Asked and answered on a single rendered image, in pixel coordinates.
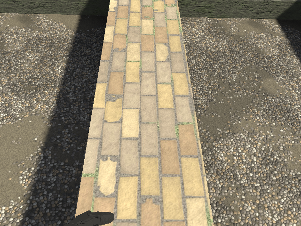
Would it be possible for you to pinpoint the left robot hand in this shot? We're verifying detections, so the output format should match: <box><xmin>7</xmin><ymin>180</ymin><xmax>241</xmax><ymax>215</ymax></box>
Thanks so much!
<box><xmin>63</xmin><ymin>210</ymin><xmax>115</xmax><ymax>226</ymax></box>

